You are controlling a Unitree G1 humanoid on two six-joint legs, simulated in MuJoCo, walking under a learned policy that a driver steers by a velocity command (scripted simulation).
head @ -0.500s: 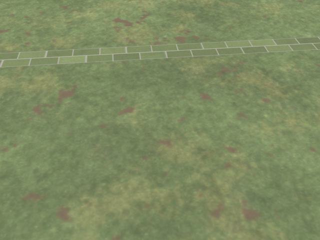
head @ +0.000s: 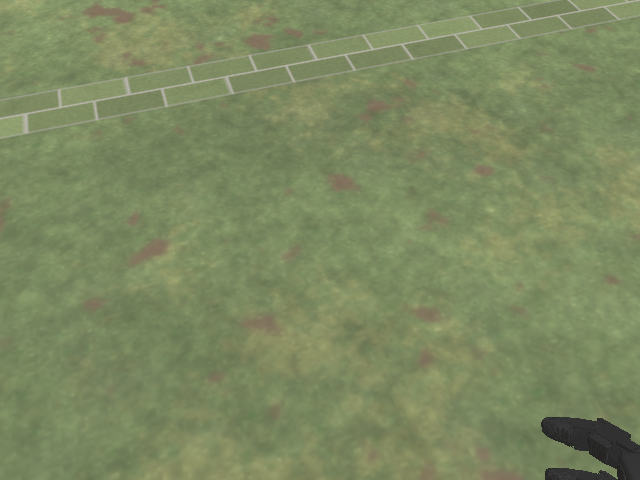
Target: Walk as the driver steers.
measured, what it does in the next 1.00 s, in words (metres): walks ahead, turning left: right foot, then left foot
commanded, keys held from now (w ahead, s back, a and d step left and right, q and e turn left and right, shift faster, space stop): w+e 0.04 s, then e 0.02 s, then q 0.90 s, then no key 0.04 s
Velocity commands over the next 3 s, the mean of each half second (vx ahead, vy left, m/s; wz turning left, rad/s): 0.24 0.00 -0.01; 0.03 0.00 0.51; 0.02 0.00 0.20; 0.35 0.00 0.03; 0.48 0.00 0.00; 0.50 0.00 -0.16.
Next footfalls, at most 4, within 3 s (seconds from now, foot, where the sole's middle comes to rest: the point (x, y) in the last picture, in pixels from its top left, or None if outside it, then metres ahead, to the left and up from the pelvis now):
0.36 right None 0.28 -0.12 -0.75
0.78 left None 0.22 0.14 -0.75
1.28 right None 0.26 -0.08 -0.75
1.72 left None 0.24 0.19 -0.75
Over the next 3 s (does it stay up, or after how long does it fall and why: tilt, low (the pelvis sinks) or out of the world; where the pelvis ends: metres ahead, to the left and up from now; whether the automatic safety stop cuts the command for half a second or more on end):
stays up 0.81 0.38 0.03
